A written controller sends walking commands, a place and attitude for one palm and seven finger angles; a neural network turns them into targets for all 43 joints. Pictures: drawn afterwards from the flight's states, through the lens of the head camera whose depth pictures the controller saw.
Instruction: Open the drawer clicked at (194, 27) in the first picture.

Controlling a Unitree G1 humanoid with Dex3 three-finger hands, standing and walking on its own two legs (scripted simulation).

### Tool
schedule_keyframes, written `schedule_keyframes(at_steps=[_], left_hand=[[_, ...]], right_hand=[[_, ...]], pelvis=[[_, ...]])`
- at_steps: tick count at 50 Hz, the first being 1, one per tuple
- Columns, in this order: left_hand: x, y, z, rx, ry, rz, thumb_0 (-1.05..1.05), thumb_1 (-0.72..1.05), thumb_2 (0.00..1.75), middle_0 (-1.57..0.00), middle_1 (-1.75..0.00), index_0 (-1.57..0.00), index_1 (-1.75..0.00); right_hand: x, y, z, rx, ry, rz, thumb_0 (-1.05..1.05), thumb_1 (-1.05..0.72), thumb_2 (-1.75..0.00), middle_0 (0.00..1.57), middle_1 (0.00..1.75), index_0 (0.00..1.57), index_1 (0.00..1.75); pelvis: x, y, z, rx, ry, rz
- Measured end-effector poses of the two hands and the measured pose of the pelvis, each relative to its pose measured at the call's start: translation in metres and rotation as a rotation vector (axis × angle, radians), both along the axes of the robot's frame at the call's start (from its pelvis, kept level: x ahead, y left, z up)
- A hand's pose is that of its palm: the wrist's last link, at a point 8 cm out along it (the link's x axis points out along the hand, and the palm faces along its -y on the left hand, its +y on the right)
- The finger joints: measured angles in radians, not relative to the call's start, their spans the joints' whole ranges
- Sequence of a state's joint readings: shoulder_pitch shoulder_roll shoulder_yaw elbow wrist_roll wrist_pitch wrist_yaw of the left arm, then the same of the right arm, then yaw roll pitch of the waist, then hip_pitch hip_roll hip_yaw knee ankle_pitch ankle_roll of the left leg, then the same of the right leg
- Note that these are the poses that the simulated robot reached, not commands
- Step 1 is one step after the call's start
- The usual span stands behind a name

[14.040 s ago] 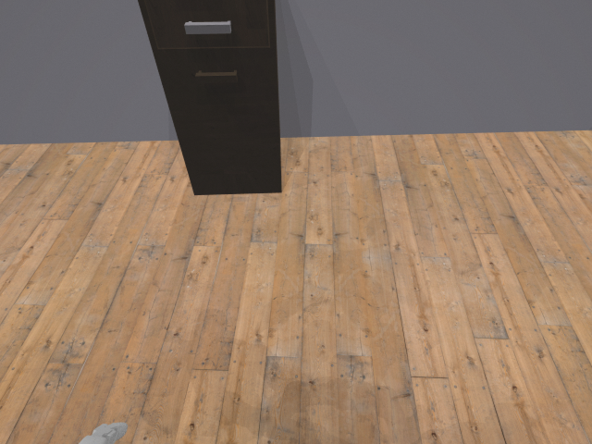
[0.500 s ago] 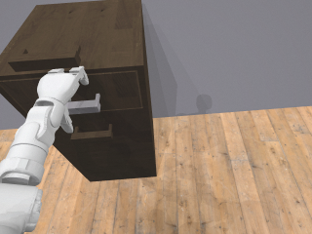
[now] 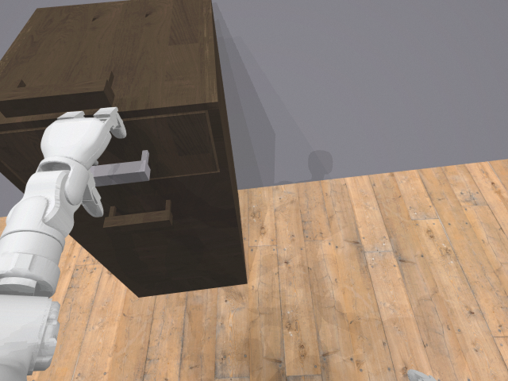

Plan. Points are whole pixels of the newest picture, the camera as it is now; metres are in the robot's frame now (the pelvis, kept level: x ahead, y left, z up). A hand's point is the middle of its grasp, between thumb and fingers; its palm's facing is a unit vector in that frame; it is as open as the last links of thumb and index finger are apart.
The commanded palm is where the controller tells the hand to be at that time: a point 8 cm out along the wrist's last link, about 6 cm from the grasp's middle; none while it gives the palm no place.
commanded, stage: move the hooked fingers above the handle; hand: left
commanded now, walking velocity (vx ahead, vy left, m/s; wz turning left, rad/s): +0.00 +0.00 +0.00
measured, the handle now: (109, 166) +0.48 +0.29 +0.04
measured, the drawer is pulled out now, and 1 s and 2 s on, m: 0.00 0.00 0.00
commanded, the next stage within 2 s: none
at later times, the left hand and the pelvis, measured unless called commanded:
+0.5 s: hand (65, 166) +0.42 +0.32 +0.10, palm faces -0.03 +0.01 -1.00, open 13.7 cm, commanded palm +0.41 +0.31 +0.16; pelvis +0.01 +0.01 +0.00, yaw +1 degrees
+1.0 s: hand (80, 161) +0.43 +0.29 +0.11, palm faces +0.02 -0.02 -1.00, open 13.7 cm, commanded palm +0.41 +0.30 +0.17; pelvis +0.03 +0.03 +0.00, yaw +2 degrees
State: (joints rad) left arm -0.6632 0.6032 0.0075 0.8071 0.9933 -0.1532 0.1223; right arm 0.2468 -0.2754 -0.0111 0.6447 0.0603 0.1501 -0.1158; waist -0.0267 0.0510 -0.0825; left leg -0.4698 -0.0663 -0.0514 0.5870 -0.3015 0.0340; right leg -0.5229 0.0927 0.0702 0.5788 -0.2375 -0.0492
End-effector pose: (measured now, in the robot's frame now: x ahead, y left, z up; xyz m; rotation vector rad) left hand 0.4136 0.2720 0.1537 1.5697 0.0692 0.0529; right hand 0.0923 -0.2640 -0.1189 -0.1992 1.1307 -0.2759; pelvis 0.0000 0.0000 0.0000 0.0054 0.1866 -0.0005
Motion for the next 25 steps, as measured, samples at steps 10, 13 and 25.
schedule_keyframes(at_steps=[10, 13, 25], left_hand=[[0.000, 0.001, -0.001, 0.002, -0.013, -0.004, 0.00, -0.49, 0.30, -0.39, -1.23, -0.33, -1.22], [0.000, 0.001, 0.000, -0.004, -0.013, -0.005, 0.00, -0.49, 0.30, -0.39, -1.23, -0.33, -1.22], [-0.008, 0.042, 0.002, 0.013, 0.016, 0.114, 0.00, -0.49, 0.30, -0.34, -1.21, -0.34, -1.22]], right_hand=[[-0.010, 0.003, -0.002, 0.007, 0.027, -0.010, 0.01, -0.90, -0.90, 0.20, 0.30, 0.20, 0.30], [-0.007, 0.007, -0.002, 0.017, 0.021, -0.011, 0.01, -0.90, -0.90, 0.20, 0.30, 0.20, 0.30], [0.018, 0.021, 0.000, 0.033, -0.009, 0.036, 0.01, -0.90, -0.90, 0.20, 0.30, 0.20, 0.30]], pelvis=[[0.003, 0.004, 0.001, -0.002, -0.002, 0.001], [0.004, 0.006, 0.001, -0.002, -0.006, -0.003], [0.013, 0.013, 0.002, -0.009, -0.008, 0.012]])
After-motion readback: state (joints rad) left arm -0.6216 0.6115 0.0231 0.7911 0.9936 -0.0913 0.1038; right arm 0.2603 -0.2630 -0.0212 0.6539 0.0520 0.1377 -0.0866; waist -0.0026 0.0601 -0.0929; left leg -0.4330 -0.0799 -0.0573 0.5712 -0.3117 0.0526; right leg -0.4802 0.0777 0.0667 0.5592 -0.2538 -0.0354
